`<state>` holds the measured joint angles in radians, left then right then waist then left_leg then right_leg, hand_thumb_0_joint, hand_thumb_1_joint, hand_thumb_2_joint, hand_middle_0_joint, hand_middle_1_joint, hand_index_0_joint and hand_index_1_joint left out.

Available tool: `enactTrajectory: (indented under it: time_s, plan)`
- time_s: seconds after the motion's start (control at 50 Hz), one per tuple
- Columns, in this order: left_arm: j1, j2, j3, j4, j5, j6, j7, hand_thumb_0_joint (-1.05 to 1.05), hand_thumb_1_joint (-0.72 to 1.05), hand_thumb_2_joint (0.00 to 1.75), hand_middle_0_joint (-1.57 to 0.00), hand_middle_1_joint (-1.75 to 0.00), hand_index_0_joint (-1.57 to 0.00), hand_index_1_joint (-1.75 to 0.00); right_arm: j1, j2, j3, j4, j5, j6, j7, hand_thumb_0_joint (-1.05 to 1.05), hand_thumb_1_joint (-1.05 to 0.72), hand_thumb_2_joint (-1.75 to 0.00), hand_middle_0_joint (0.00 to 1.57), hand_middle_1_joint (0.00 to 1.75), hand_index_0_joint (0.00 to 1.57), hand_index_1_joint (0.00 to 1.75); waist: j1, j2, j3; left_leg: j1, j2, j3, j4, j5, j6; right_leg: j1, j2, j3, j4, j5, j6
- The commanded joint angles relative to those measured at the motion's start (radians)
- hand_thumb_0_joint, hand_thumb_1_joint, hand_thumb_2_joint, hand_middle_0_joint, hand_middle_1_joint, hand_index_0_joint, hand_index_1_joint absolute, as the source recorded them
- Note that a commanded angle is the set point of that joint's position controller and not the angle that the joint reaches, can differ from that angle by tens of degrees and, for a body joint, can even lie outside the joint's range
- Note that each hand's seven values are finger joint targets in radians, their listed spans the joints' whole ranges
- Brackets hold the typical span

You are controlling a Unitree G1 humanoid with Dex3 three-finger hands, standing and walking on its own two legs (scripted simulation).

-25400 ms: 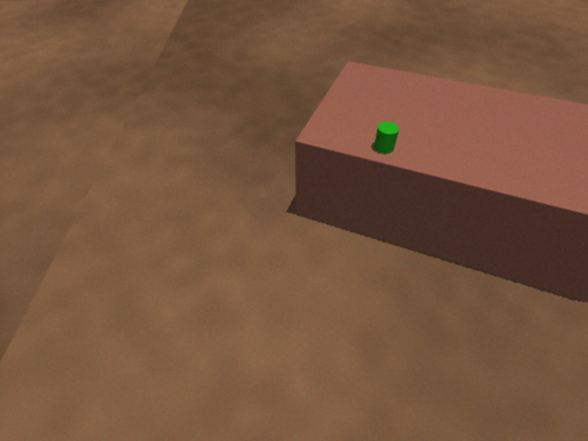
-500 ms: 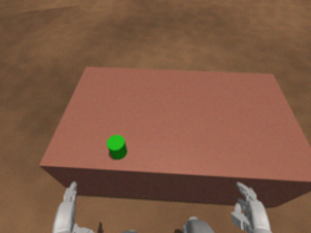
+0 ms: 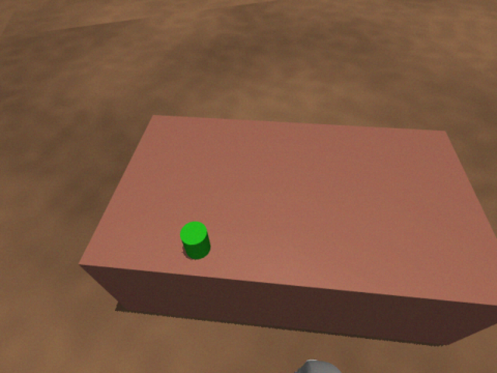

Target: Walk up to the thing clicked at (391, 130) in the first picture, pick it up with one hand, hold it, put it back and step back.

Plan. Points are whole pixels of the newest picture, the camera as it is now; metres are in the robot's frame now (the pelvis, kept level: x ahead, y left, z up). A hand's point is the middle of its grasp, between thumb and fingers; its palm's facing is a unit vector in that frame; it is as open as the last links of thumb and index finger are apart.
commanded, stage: stand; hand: left
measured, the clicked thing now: (195, 240) +0.48 +0.18 -0.28
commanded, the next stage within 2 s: none
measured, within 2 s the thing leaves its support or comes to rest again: neither
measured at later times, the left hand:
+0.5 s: hand out of the picture +0.05 +0.25 -0.13, palm faces +0.02 -0.94 -0.34, open 7.4 cm
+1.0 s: hand out of the picture +0.05 +0.24 -0.13, palm faces +0.01 -0.94 -0.34, open 7.4 cm
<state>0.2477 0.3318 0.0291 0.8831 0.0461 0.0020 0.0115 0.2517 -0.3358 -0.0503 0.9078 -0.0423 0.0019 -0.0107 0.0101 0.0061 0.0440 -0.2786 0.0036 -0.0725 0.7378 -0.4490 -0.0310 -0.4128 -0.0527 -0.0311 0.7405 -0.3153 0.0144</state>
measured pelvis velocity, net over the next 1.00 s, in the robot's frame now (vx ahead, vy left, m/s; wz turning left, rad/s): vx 0.01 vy -0.01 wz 0.02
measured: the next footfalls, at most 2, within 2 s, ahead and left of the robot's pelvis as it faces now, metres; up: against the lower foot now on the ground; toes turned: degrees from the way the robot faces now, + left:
none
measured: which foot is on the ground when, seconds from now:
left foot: down 0.00-1.00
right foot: down 0.00-1.00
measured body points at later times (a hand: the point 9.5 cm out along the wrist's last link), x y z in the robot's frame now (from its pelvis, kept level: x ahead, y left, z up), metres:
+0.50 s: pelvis -0.01 +0.00 +0.03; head -0.01 -0.01 +0.48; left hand +0.05 +0.30 -0.11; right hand +0.05 -0.29 -0.11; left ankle -0.03 +0.15 -0.71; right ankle +0.05 -0.13 -0.71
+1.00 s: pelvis +0.01 -0.01 +0.03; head +0.02 -0.02 +0.48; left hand +0.05 +0.29 -0.10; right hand +0.06 -0.31 -0.12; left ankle -0.03 +0.15 -0.71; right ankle +0.05 -0.13 -0.71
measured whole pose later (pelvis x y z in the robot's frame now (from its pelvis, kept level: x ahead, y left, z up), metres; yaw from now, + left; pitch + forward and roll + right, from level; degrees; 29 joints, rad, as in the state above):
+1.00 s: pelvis +0.01 -0.01 +0.03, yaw +1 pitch -2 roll +0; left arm 0.10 0.32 0.02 1.19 0.02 -0.01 0.00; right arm 0.17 -0.34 -0.01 1.12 -0.02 0.00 0.00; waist 0.01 0.03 0.07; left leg -0.08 0.03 -0.09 0.39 -0.27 -0.05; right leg -0.21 -0.03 -0.06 0.40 -0.16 0.00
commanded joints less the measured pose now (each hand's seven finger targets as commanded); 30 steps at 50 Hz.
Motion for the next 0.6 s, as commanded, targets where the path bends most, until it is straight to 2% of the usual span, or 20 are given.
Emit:
enactTrajectory:
  time_s: [0.0, 0.02, 0.06, 0.1, 0.14, 0.18, 0.24, 0.3, 0.32, 0.4, 0.42, 0.5, 0.58]
  plan:
    - [-0.050, 0.184, 0.048, -0.018, -0.018, -0.042, 0.022, 0.00, 0.90, 0.90, -0.20, -0.30, -0.20, -0.30, -0.032, -0.169, -0.037, -0.036, 0.008, -0.031, -0.018, 0.00, -0.90, -0.90, 0.20, 0.30, 0.20, 0.30, 0.005, 0.008, -0.099, -0.055, 0.061, -0.084, -0.192, 0.274, 0.075, 0.219, -0.062, 0.091, -0.161, 0.211, -0.076]
    - [-0.057, 0.187, 0.047, -0.001, -0.018, -0.043, 0.022, 0.00, 0.90, 0.90, -0.20, -0.30, -0.20, -0.30, -0.019, -0.169, -0.032, -0.024, 0.008, -0.030, -0.021, 0.00, -0.90, -0.90, 0.20, 0.30, 0.20, 0.30, -0.003, -0.001, -0.106, -0.046, 0.061, -0.078, -0.198, 0.310, 0.071, 0.243, -0.068, 0.091, -0.162, 0.262, -0.076]
    - [-0.065, 0.197, 0.045, 0.035, -0.020, -0.040, 0.023, 0.00, 0.90, 0.90, -0.20, -0.30, -0.20, -0.30, -0.014, -0.172, -0.027, 0.003, 0.012, -0.028, -0.024, 0.00, -0.90, -0.90, 0.20, 0.30, 0.20, 0.30, -0.004, -0.023, -0.099, -0.023, 0.055, -0.069, -0.212, 0.309, 0.064, 0.257, -0.083, 0.104, -0.201, 0.258, -0.080]
    - [-0.072, 0.198, 0.040, 0.068, -0.020, -0.037, 0.022, 0.00, 0.90, 0.90, -0.20, -0.30, -0.20, -0.30, -0.019, -0.171, -0.021, 0.028, 0.016, -0.025, -0.024, 0.00, -0.90, -0.90, 0.20, 0.30, 0.20, 0.30, -0.003, -0.020, -0.075, -0.007, 0.054, -0.064, -0.231, 0.289, 0.060, 0.253, -0.088, 0.105, -0.246, 0.220, -0.076]
    - [-0.097, 0.204, 0.037, 0.092, -0.019, -0.033, 0.021, 0.00, 0.90, 0.90, -0.20, -0.30, -0.20, -0.30, -0.013, -0.165, -0.015, 0.051, 0.016, -0.019, -0.022, 0.00, -0.90, -0.90, 0.20, 0.30, 0.20, 0.30, -0.009, -0.040, -0.038, -0.002, 0.050, -0.061, -0.261, 0.225, 0.057, 0.236, -0.094, 0.119, -0.307, 0.100, -0.070]
    - [-0.117, 0.201, 0.032, 0.112, -0.022, -0.030, 0.018, 0.00, 0.90, 0.90, -0.20, -0.30, -0.20, -0.30, -0.018, -0.170, -0.011, 0.070, 0.014, -0.018, -0.019, 0.00, -0.90, -0.90, 0.20, 0.30, 0.20, 0.30, -0.006, -0.023, -0.022, -0.001, 0.059, -0.071, -0.303, 0.212, 0.057, 0.243, -0.085, 0.108, -0.330, 0.047, -0.061]
    - [-0.124, 0.194, 0.028, 0.145, -0.026, -0.034, 0.016, 0.00, 0.90, 0.90, -0.20, -0.30, -0.20, -0.30, -0.032, -0.168, -0.008, 0.089, 0.014, -0.021, -0.018, 0.00, -0.90, -0.90, 0.20, 0.30, 0.20, 0.30, -0.003, -0.021, -0.028, 0.009, 0.071, -0.074, -0.330, 0.262, 0.055, 0.289, -0.081, 0.092, -0.331, 0.131, -0.050]
    - [-0.137, 0.191, 0.027, 0.172, -0.029, -0.035, 0.014, 0.00, 0.90, 0.90, -0.20, -0.30, -0.20, -0.30, -0.048, -0.173, -0.004, 0.104, 0.016, -0.024, -0.017, 0.00, -0.90, -0.90, 0.20, 0.30, 0.20, 0.30, 0.003, 0.007, -0.010, -0.011, 0.080, -0.084, -0.375, 0.247, 0.053, 0.325, -0.072, 0.077, -0.340, 0.133, -0.039]
    - [-0.133, 0.188, 0.025, 0.180, -0.029, -0.034, 0.013, 0.00, 0.90, 0.90, -0.20, -0.30, -0.20, -0.30, -0.054, -0.176, -0.003, 0.110, 0.017, -0.024, -0.016, 0.00, -0.90, -0.90, 0.20, 0.30, 0.20, 0.30, 0.010, 0.010, 0.001, -0.018, 0.076, -0.083, -0.387, 0.225, 0.052, 0.325, -0.067, 0.070, -0.344, 0.114, -0.035]
    - [-0.150, 0.190, 0.023, 0.204, -0.029, -0.033, 0.009, 0.00, 0.90, 0.90, -0.20, -0.30, -0.20, -0.30, -0.068, -0.174, 0.000, 0.125, 0.021, -0.026, -0.015, 0.00, -0.90, -0.90, 0.20, 0.30, 0.20, 0.30, 0.007, 0.024, 0.004, 0.018, 0.084, -0.081, -0.411, 0.240, 0.049, 0.321, -0.072, 0.071, -0.361, 0.122, -0.036]
    - [-0.155, 0.187, 0.021, 0.207, -0.028, -0.033, 0.009, 0.00, 0.90, 0.90, -0.20, -0.30, -0.20, -0.30, -0.078, -0.181, 0.000, 0.129, 0.020, -0.025, -0.014, 0.00, -0.90, -0.90, 0.20, 0.30, 0.20, 0.30, 0.008, 0.048, 0.013, 0.008, 0.081, -0.079, -0.419, 0.218, 0.048, 0.324, -0.068, 0.071, -0.369, 0.114, -0.029]
    - [-0.175, 0.205, 0.024, 0.223, -0.027, -0.026, 0.007, 0.00, 0.90, 0.90, -0.20, -0.30, -0.20, -0.30, -0.076, -0.182, -0.002, 0.139, 0.019, -0.018, -0.014, 0.00, -0.90, -0.90, 0.20, 0.30, 0.20, 0.30, 0.005, 0.024, 0.026, -0.010, 0.079, -0.079, -0.453, 0.128, 0.049, 0.314, -0.066, 0.075, -0.386, 0.032, -0.031]
    - [-0.163, 0.197, 0.020, 0.239, -0.027, -0.033, 0.005, 0.00, 0.90, 0.90, -0.20, -0.30, -0.20, -0.30, -0.093, -0.182, 0.001, 0.143, 0.022, -0.022, -0.010, 0.00, -0.90, -0.90, 0.20, 0.30, 0.20, 0.30, 0.008, 0.010, -0.006, 0.024, 0.081, -0.070, -0.433, 0.203, 0.051, 0.338, -0.074, 0.076, -0.393, 0.104, -0.028]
